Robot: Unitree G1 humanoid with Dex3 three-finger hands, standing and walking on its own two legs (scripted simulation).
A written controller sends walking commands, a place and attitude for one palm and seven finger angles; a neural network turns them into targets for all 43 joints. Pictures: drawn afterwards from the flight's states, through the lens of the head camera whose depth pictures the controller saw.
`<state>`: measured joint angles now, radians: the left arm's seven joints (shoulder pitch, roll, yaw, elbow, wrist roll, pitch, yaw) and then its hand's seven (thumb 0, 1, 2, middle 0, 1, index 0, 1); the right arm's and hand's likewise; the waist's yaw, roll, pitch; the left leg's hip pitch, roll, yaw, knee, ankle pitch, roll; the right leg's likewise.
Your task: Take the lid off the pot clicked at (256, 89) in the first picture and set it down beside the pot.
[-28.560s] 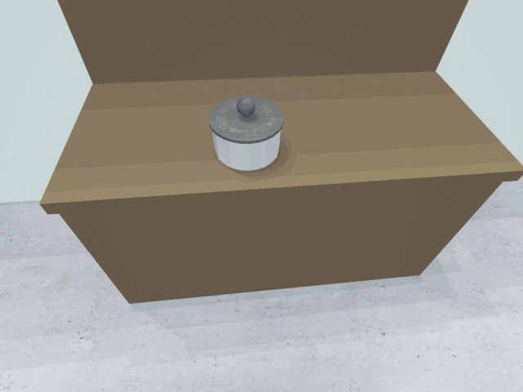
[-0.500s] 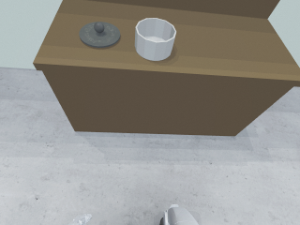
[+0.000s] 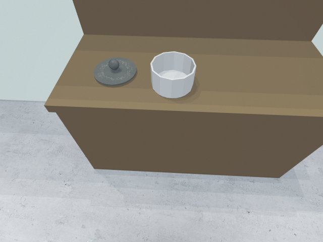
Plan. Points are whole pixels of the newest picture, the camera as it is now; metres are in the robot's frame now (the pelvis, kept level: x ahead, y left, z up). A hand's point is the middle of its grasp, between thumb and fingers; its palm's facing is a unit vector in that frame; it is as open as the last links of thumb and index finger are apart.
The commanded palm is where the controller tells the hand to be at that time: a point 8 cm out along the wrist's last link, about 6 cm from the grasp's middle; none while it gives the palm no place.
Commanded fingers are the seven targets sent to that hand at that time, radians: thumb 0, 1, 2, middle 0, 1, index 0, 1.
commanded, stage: stop stepping back and stand still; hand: left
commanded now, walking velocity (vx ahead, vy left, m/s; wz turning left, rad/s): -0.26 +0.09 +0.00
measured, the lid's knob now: (113, 64) +0.77 +0.25 -0.05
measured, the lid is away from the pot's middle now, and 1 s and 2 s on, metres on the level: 0.26 0.26 0.26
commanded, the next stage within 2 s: let the arm hang, fingers relaxed in 0.42 s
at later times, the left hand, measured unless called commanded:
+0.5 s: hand out of the picture +0.08 +0.21 -0.17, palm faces +0.00 -0.97 -0.24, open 7.4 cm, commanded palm none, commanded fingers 0.00 0.90 0.90 -0.20 -0.30 -0.20 -0.30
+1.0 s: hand out of the picture +0.05 +0.18 -0.17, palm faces +0.03 -0.98 -0.20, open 7.3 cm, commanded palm none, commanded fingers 0.00 0.90 0.90 -0.20 -0.30 -0.20 -0.30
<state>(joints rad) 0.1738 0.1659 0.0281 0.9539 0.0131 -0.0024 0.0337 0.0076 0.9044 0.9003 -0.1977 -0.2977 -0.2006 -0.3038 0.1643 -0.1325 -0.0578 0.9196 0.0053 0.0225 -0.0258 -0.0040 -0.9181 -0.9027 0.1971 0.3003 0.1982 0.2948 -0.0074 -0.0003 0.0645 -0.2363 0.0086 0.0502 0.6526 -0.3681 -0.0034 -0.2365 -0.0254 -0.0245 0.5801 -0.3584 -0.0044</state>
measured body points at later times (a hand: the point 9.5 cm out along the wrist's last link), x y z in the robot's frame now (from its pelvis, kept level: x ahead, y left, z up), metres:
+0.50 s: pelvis +0.01 +0.01 +0.00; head +0.06 +0.02 +0.45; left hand +0.08 +0.26 -0.15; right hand +0.03 -0.21 -0.15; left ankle +0.00 +0.12 -0.73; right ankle -0.04 -0.10 -0.74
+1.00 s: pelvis +0.02 +0.01 +0.01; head +0.04 +0.02 +0.46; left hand +0.05 +0.24 -0.15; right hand +0.00 -0.21 -0.15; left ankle +0.00 +0.12 -0.73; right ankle -0.04 -0.11 -0.73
